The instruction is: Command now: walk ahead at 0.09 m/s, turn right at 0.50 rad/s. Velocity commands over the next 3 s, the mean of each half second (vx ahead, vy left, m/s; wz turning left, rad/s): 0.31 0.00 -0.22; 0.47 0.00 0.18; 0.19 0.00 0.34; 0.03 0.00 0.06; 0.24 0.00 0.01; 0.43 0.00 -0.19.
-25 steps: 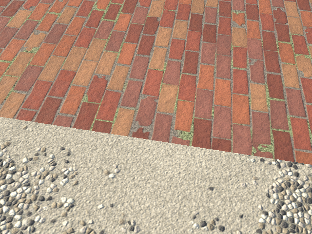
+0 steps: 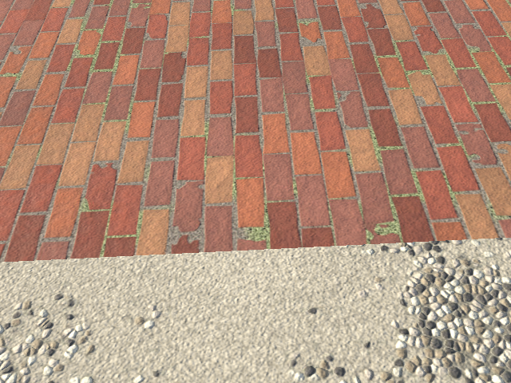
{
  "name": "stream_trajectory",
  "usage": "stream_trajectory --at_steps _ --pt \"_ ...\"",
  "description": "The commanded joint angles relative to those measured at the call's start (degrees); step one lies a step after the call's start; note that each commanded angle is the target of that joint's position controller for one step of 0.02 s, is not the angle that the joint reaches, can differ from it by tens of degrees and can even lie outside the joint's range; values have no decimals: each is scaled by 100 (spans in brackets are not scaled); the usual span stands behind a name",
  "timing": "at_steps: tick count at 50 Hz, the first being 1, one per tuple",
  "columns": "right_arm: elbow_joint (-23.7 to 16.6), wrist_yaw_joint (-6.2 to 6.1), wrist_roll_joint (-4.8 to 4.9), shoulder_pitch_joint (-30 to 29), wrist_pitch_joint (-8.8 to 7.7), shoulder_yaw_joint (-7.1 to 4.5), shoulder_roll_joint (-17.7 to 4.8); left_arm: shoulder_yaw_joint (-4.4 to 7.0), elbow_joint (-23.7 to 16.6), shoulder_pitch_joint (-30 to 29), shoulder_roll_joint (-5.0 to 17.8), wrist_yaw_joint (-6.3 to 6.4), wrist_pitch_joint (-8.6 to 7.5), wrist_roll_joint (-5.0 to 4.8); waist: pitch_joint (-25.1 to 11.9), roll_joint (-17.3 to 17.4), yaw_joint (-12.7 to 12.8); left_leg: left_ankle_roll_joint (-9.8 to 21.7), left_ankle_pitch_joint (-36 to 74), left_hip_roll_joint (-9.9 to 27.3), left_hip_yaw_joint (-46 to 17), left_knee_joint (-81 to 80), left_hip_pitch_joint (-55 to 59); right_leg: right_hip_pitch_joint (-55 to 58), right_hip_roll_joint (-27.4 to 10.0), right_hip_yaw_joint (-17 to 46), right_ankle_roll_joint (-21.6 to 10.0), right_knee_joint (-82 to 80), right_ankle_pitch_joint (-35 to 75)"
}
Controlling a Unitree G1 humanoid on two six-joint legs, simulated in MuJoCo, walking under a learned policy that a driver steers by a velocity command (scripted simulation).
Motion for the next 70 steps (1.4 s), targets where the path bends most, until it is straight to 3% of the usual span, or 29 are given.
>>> stream_trajectory --at_steps 1,3,5,8,9,10,11,13,16,26,29,31,32,33,34,35,36,38,44,52,56,58,59,60,61,63,64,65,70 --pt "-408 22 -5 -106 -74 -11 -279 234 -233 377 848 10 -33 -10 -454 -787 124 -108 -202 80 -79 -409 -539 1074 -1306 1661 -1177 -705 952" --pt "-511 99 -25 -250 -101 18 -298 269 -246 394 898 -15 -2 38 -334 -965 238 -65 -387 87 -40 -937 -333 924 -1288 1938 -1240 -1024 -978" --pt "-553 143 -11 -179 -160 34 -311 298 -295 251 957 -63 -2 79 -203 -999 195 28 -511 16 48 -1502 219 525 -1262 2038 -1208 -1105 -1510" --pt "-214 110 -2 880 -316 61 -164 281 -421 -266 856 -94 -20 -5 -92 -542 -436 301 622 -76 251 -3394 2430 -906 -766 1637 -743 -605 -1843" --pt "-93 61 -68 1341 -396 10 -465 181 -516 -352 483 -90 -83 -14 -116 215 -579 422 -134 743 -756 -3973 3265 -1759 -273 1121 -430 401 -2034" --pt "-68 52 -117 1776 -429 -132 -1197 49 -742 -500 67 -117 -185 -88 -222 1373 -704 876 -2009 2244 -3127 -4833 3577 -2716 577 220 -169 1825 -2093" --pt "38 66 -202 1599 -414 -196 -1288 140 -808 -831 598 -145 -244 58 540 783 -583 1243 -2341 2505 -3563 -5002 2669 -2995 226 480 -216 2465 -1643" --pt "-122 127 -40 899 -502 -56 -679 177 -634 -563 728 -286 -323 54 854 404 -93 1062 -1590 1905 -2605 -4995 2374 -2868 -94 509 -146 2768 -781" --pt "13 179 3 1148 -659 10 -404 147 -528 -566 605 -411 -334 181 446 542 -109 954 374 1386 -1451 -4906 2670 -2708 -297 -53 79 3081 -57" --pt "513 196 -31 2185 -720 13 -515 -85 -1159 -2250 272 -465 -334 78 575 627 -518 1100 3219 1390 -592 -4528 2843 -2280 -442 -860 135 1266 494" --pt "557 177 -25 2058 -697 -1 -616 -51 -1127 -1965 374 -391 -361 68 444 631 -265 986 4559 1520 -451 -4033 2871 -1373 -221 -977 -163 829 216" --pt "583 177 8 1924 -654 -15 -699 71 -699 -666 567 -278 -427 79 -267 437 343 792 5858 1304 -130 -2488 2718 323 126 -1099 -404 280 328" --pt "526 185 35 1898 -646 22 -609 172 -435 254 833 -206 -492 174 -822 271 682 689 4855 1087 15 -1254 1809 1769 -343 -609 -573 233 172" --pt "280 244 195 2234 -637 181 35 304 -381 1022 1443 -145 -529 329 -1733 -924 692 441 1822 440 323 862 -6 3486 -2226 1880 -1051 -109 -1092" --pt "350 220 146 2317 -618 68 -243 314 -351 910 1451 -195 -460 151 -1924 -1087 581 509 -618 -91 -198 1954 -661 3163 -2838 3648 -1338 -1038 -1301" --pt "257 212 60 1847 -575 -15 -460 226 -420 226 1145 -211 -440 49 -892 -560 282 599 -123 319 -447 2164 -935 2246 -2547 2736 -1133 -1105 -1567" --pt "213 262 43 1600 -598 19 -324 114 -501 -269 745 -235 -487 25 -282 -347 131 618 345 533 -420 1861 -828 1358 -2290 1947 -976 -1363 -1214" --pt "297 314 -62 1654 -489 17 -141 7 -415 -482 413 -210 -594 15 147 -468 -181 582 647 755 -380 1344 -359 474 -1795 838 -587 -1656 -331" --pt "90 474 -78 949 -252 -31 -36 -2 -136 140 451 -143 -797 0 368 -402 -243 451 1523 812 -241 958 -1157 666 -1598 -411 -453 -1918 990" --pt "-505 572 -110 -591 -311 144 200 -78 142 742 494 15 -754 -34 590 -347 18 446 2511 434 771 -1426 -884 1223 -1450 -1619 -213 -1322 3959" --pt "-343 517 -179 292 -331 60 -82 8 145 647 816 171 -620 -30 -63 -760 -354 806 1695 -192 1037 -1745 245 1719 -1556 -1804 -81 341 6252" --pt "-72 429 -246 1346 -450 -100 -420 53 5 345 901 135 -539 -73 -670 -565 -887 1129 2258 -270 684 -2727 1569 1312 -1480 -1766 -45 2424 4900" --pt "-55 354 -261 1539 -506 -226 -889 15 -141 471 678 76 -545 -108 -1076 180 -868 1453 4608 771 -360 -2588 2793 112 -984 -1800 116 4170 1453" --pt "-213 327 -168 1308 -457 -339 -1378 -61 -335 1221 214 57 -505 -206 -1865 1006 -264 2547 8725 2549 -2624 -1988 4343 -1610 -92 -1160 321 6113 -2717" --pt "-303 273 84 1461 -361 -338 -1285 -47 -335 972 461 47 -442 -98 -2348 134 -552 2786 7793 2607 -2529 -2544 4020 -1731 -282 -298 347 6172 -2027" --pt "-413 188 112 538 -283 -124 -542 -43 -417 342 465 26 -407 -24 -748 -188 -256 2232 5337 1988 -1738 -3361 2325 -1878 -644 -285 355 5353 -1380" --pt "-391 162 118 400 -283 -60 -368 -14 -431 266 514 14 -333 70 -441 -201 -101 1968 5051 1708 -1410 -3540 1821 -1658 -737 -247 364 4899 -1254" --pt "-367 151 104 387 -299 -22 -295 -9 -373 423 470 6 -206 135 -362 -132 3 1796 5003 1531 -1113 -3645 1391 -1257 -748 -276 378 4585 -1129" --pt "-274 220 -45 465 -418 -16 -508 -26 -281 491 308 -19 19 53 -617 190 105 1469 4818 1184 -640 -3762 1310 -973 -617 -331 423 3647 -629"
Next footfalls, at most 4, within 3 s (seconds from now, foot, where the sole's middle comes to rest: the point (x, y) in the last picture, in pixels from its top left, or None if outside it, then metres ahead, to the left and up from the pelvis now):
0.18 left None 0.04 0.12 -0.78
0.64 right None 0.33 -0.12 -0.78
1.18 left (270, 337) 0.60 0.03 -0.78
1.68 right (343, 334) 0.61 -0.16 -0.78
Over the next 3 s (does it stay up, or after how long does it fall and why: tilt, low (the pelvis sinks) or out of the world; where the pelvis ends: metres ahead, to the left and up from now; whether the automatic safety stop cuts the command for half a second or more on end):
stays up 0.93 0.04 -0.03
